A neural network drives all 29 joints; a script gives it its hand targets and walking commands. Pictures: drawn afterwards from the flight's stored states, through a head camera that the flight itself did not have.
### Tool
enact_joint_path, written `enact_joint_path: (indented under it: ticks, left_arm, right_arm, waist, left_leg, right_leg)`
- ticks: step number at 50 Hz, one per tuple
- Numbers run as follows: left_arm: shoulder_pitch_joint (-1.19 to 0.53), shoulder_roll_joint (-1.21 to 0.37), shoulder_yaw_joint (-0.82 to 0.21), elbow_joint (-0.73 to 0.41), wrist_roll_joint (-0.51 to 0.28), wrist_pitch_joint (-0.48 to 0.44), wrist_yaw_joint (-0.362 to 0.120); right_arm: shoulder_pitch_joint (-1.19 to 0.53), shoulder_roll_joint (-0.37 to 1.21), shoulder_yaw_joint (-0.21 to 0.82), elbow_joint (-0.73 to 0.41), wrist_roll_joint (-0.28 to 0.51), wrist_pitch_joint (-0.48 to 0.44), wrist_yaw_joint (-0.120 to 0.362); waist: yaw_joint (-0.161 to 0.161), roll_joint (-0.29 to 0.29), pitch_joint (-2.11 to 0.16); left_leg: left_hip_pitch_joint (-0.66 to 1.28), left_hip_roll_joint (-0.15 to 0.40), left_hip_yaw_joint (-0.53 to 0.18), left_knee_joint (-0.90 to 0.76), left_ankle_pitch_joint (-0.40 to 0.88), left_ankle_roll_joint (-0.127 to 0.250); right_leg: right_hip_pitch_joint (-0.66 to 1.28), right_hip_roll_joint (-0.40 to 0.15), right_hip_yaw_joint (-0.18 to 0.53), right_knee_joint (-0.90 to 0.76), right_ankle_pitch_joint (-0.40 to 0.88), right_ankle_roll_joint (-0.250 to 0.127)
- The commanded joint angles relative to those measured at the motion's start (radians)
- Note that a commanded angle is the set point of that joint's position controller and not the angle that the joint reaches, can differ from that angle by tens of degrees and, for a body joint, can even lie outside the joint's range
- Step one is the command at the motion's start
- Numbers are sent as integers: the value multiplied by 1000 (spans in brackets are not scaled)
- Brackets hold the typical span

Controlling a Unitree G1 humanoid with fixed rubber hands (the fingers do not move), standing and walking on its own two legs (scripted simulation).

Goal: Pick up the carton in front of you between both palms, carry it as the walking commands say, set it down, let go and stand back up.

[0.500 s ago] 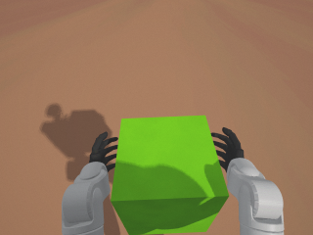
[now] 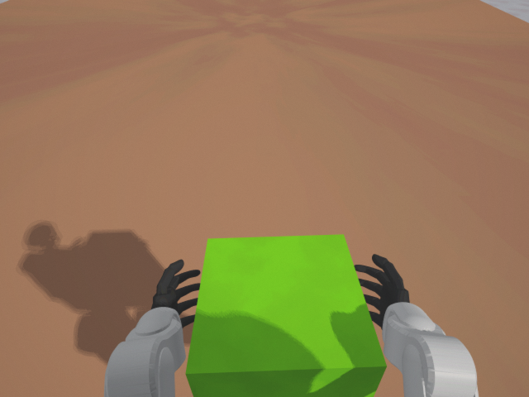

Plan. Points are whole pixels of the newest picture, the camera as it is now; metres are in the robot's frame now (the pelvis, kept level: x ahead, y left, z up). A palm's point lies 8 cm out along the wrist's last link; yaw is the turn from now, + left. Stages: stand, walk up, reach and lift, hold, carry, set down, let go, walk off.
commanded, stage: carry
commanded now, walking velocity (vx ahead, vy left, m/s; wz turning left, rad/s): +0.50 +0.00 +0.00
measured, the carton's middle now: (279, 341) +0.22 -0.01 -0.02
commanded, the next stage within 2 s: none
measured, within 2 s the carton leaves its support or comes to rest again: neither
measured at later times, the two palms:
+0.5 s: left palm (203, 172) +0.52 +0.12 +0.09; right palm (349, 159) +0.55 -0.18 +0.08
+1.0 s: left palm (195, 99) +0.87 +0.17 +0.07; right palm (303, 95) +0.85 -0.13 +0.08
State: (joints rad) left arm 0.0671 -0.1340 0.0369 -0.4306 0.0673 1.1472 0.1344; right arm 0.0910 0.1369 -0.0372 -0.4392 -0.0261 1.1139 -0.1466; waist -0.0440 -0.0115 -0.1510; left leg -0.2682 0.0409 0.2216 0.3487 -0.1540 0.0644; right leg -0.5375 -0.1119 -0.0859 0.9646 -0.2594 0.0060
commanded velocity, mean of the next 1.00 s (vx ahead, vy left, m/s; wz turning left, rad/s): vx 0.50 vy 0.00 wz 0.00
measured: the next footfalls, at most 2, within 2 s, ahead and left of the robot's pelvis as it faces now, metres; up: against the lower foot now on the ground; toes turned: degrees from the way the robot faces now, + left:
right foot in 0.28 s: +0.35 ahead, -0.14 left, +0.00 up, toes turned -10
left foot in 0.76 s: +0.67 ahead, +0.10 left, +0.00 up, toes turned +13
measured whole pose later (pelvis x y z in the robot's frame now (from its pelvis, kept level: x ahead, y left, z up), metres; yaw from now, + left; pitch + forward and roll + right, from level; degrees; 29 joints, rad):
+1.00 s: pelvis +0.64 +0.02 +0.00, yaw +0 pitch +4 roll -2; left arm 0.10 -0.14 0.02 -0.51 0.06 1.11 0.13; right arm 0.12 0.14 -0.03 -0.52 -0.02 1.08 -0.13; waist -0.04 -0.01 -0.08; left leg -0.22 0.05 0.22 0.31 -0.17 0.06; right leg -0.55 -0.11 -0.09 0.99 -0.24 0.01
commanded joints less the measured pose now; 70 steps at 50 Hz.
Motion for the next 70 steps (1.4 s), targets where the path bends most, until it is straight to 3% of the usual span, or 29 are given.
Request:
enact_joint_path:
  ticks: [1,10,12,14,15,16,17,18,20,24,28,34,36,38,39,40,41,42,44,46,51,60,63,64,65,66,68,69,70]
  left_arm:
    - [-310,-777,-537,-88,-155,-56,-34]
    - [-327,-615,-545,-208,-219,-22,-2]
    - [-309,-567,-525,-213,-221,-10,8]
    - [-277,-535,-498,-198,-219,0,16]
    - [-253,-523,-481,-188,-212,2,21]
    - [-272,-528,-479,-181,-217,1,22]
    - [-262,-559,-480,-193,-230,1,16]
    - [-281,-595,-489,-202,-235,-2,7]
    - [-337,-664,-533,-225,-250,-18,-15]
    - [-372,-702,-581,-258,-282,-38,-48]
    - [-328,-645,-571,-253,-278,-30,-45]
    - [-271,-577,-522,-198,-223,-6,-20]
    - [-282,-584,-524,-202,-217,-5,-16]
    - [-293,-593,-538,-213,-216,-6,-15]
    - [-300,-589,-542,-220,-216,-5,-15]
    - [-305,-600,-559,-258,-226,-5,-17]
    - [-320,-629,-577,-257,-238,-10,-23]
    - [-321,-685,-589,-238,-239,-20,-31]
    - [-321,-773,-591,-215,-229,-46,-49]
    - [-307,-808,-595,-201,-211,-67,-55]
    - [-252,-770,-588,-191,-178,-77,-41]
    - [-274,-575,-554,-258,-221,-12,3]
    - [-246,-543,-523,-244,-224,-1,11]
    - [-230,-534,-512,-244,-222,2,13]
    - [-254,-531,-505,-236,-226,0,11]
    - [-239,-574,-516,-235,-243,1,4]
    - [-297,-660,-543,-259,-264,-11,-22]
    - [-327,-698,-563,-270,-269,-22,-34]
    - [-348,-722,-576,-276,-275,-32,-45]
  right_arm:
    - [-340,761,566,-84,202,-26,83]
    - [-297,618,518,-161,172,2,17]
    - [-299,583,510,-175,169,16,0]
    - [-299,558,512,-186,170,29,-14]
    - [-313,532,519,-209,177,39,-18]
    - [-332,535,537,-240,186,47,-16]
    - [-337,560,557,-239,206,50,-13]
    - [-344,602,562,-224,203,46,-6]
    - [-350,681,558,-196,195,30,12]
    - [-326,737,559,-188,163,0,23]
    - [-284,695,547,-186,147,4,6]
    - [-280,621,538,-179,154,31,1]
    - [-288,619,535,-183,163,31,6]
    - [-266,625,525,-161,166,26,11]
    - [-251,623,518,-157,163,22,13]
    - [-268,627,520,-153,174,14,18]
    - [-261,670,534,-162,190,9,27]
    - [-277,707,546,-183,200,0,39]
    - [-314,789,581,-194,209,-24,65]
    - [-326,812,598,-194,216,-42,83]
    - [-275,740,594,-190,216,-48,93]
    - [-251,567,525,-227,179,10,14]
    - [-277,547,528,-248,183,28,-1]
    - [-288,534,529,-257,187,33,-5]
    - [-287,536,550,-292,191,40,-4]
    - [-304,554,563,-292,208,42,0]
    - [-323,664,578,-259,208,30,18]
    - [-332,710,581,-247,204,20,28]
    - [-338,742,585,-238,197,10,36]
  waist:
    - [29,137,-105]
    - [20,156,22]
    - [25,154,8]
    - [49,70,-75]
    - [75,-101,-134]
    - [74,-360,-206]
    - [66,-320,-185]
    - [66,-221,-182]
    - [59,-43,-167]
    - [56,-97,-126]
    - [58,-103,-56]
    - [62,-150,46]
    - [55,-160,31]
    - [25,-94,-77]
    - [3,36,-134]
    - [6,328,-238]
    - [15,322,-208]
    - [14,239,-207]
    - [23,61,-198]
    - [30,114,-188]
    - [28,150,-83]
    - [24,171,65]
    - [60,113,-54]
    - [81,1,-116]
    - [77,-300,-230]
    - [68,-312,-190]
    - [61,-109,-190]
    - [56,-31,-168]
    - [53,-40,-158]
  left_leg:
    - [157,263,-253,-284,-184,60]
    - [251,217,-127,-221,6,43]
    - [259,211,-104,-125,88,30]
    - [127,145,-11,180,252,-15]
    - [-54,75,21,455,127,-72]
    - [-340,-39,-26,722,-210,-107]
    - [-451,-14,-150,864,-332,-81]
    - [-470,29,-194,924,-310,-53]
    - [-420,94,-222,824,-184,-37]
    - [-367,91,-166,606,-64,-61]
    - [-378,73,-101,350,45,-82]
    - [-314,40,-25,163,132,-58]
    - [-205,18,11,140,94,-39]
    - [141,-49,68,114,5,-34]
    - [312,100,-177,31,-144,-5]
    - [533,361,-658,-83,-220,146]
    - [523,392,-752,-145,21,169]
    - [490,366,-618,-101,184,155]
    - [370,318,-432,-79,259,88]
    - [287,279,-322,-137,143,42]
    - [267,241,-200,-244,23,57]
    - [331,214,-81,-185,263,30]
    - [237,145,26,183,509,-21]
    - [91,106,27,439,335,-46]
    - [-227,-15,-24,773,33,-106]
    - [-361,-49,-145,920,-297,-89]
    - [-376,58,-228,977,-236,-35]
    - [-353,92,-235,903,-177,-30]
    - [-316,107,-231,830,-128,-32]
  right_leg:
    - [-57,-23,-14,-192,78,20]
    - [-22,8,-102,-471,205,15]
    - [79,34,-147,-507,157,-3]
    - [395,68,-164,-528,70,-25]
    - [561,-106,127,-639,-74,-75]
    - [778,-304,514,-727,-73,-199]
    - [767,-329,554,-750,76,-220]
    - [725,-299,452,-712,194,-210]
    - [598,-259,304,-738,186,-147]
    - [508,-212,140,-836,40,-126]
    - [535,-172,33,-847,168,-127]
    - [582,-147,-56,-807,324,-88]
    - [584,-145,-87,-721,444,-72]
    - [466,-76,-174,-413,555,-31]
    - [302,-24,-177,-167,385,6]
    - [4,93,-125,161,59,52]
    - [-120,108,14,309,-212,30]
    - [-138,47,73,374,-202,-2]
    - [-107,-17,93,270,-91,-25]
    - [-47,-22,59,148,-9,-17]
    - [-94,-17,-23,-148,113,16]
    - [-19,26,-125,-462,235,-21]
    - [371,121,-207,-504,115,-39]
    - [544,0,-43,-551,14,-44]
    - [791,-287,482,-679,-154,-192]
    - [771,-325,614,-784,47,-222]
    - [679,-281,375,-708,298,-183]
    - [605,-253,286,-717,319,-150]
    - [551,-224,218,-743,258,-116]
